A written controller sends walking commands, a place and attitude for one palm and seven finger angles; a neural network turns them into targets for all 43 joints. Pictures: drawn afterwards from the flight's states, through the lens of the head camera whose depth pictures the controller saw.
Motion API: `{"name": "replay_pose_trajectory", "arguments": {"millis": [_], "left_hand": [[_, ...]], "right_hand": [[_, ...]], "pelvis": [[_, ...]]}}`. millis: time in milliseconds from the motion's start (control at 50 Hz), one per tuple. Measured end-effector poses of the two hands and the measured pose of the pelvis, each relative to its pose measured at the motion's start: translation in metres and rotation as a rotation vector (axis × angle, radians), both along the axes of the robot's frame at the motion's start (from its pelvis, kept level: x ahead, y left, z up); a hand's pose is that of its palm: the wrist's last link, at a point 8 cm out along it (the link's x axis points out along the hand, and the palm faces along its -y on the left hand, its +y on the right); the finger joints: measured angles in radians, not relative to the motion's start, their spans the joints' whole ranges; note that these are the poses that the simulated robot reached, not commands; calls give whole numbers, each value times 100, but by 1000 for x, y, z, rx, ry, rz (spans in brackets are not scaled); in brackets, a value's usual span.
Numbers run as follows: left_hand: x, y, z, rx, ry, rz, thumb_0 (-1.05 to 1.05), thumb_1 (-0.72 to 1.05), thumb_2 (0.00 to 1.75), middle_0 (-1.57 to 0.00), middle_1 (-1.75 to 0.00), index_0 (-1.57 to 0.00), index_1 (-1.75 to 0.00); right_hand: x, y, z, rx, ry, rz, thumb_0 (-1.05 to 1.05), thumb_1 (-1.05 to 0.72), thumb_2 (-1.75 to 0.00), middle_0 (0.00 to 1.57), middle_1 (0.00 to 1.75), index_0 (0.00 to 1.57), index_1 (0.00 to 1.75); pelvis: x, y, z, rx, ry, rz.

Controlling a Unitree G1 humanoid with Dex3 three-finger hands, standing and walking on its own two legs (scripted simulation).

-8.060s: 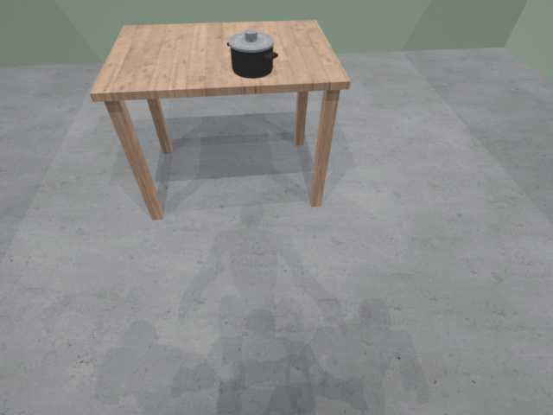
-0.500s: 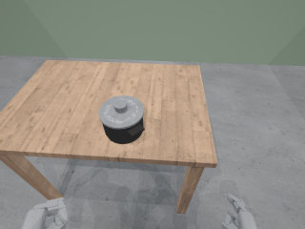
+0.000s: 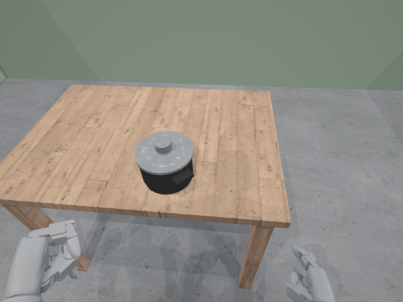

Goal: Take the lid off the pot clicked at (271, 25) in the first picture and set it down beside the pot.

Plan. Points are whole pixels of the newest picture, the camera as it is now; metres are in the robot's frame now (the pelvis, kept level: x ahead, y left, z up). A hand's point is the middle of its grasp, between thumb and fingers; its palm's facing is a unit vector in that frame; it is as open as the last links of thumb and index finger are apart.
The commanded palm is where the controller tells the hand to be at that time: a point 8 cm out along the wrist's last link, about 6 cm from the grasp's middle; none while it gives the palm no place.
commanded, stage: reach forward and open the fingers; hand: left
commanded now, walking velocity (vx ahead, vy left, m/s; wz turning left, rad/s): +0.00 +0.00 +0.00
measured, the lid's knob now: (163, 144) +0.48 +0.17 +0.03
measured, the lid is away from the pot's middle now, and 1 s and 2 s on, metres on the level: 0.00 0.00 0.00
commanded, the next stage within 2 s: move the open hand above the knob in 1.20 s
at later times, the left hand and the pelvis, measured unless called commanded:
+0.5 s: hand (60, 253) +0.16 +0.26 +0.07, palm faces -0.20 -0.14 -0.97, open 3.3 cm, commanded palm +0.16 +0.26 +0.14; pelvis -0.02 -0.01 +0.00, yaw +0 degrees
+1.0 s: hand (62, 217) +0.22 +0.28 +0.09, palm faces -0.15 -0.10 -0.98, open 9.0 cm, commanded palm +0.20 +0.27 +0.15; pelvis -0.05 +0.02 +0.00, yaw +0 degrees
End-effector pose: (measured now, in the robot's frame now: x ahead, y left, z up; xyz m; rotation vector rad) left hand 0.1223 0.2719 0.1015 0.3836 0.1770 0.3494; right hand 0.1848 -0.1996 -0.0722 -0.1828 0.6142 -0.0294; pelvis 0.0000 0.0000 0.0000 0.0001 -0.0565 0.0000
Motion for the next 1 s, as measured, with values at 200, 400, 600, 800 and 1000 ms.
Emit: {"name": "replay_pose_trajectory", "arguments": {"millis": [200,400,600,800,1000], "left_hand": [[18,-14,33,425,32,-95,1,88,89,-129,-149,-128,-149],[25,-8,36,1014,344,-239,1,70,94,-120,-129,-119,-129],[45,-12,35,1012,394,-457,0,41,109,-111,-92,-110,-92],[60,-1,34,985,351,-479,0,14,119,-99,-56,-99,-56],[83,14,48,1034,286,-420,0,-12,127,-88,-22,-88,-22]], "right_hand": [[-8,-20,-8,-22,61,6,1,-90,-90,20,30,20,30],[-4,-37,-23,3,145,-27,1,-90,-90,20,30,20,29],[-3,-28,-10,-11,83,-33,1,-91,-90,20,30,20,29],[-22,-8,-11,14,123,-17,1,-91,-90,20,30,20,29],[-41,14,-21,44,192,-5,1,-90,-90,20,30,20,29]], "pelvis": [[-6,-8,-2,0,27,-6],[-19,-10,-5,0,60,-13],[-26,-5,-2,-8,20,10],[-41,13,1,-18,16,8],[-48,25,2,-17,16,5]]}}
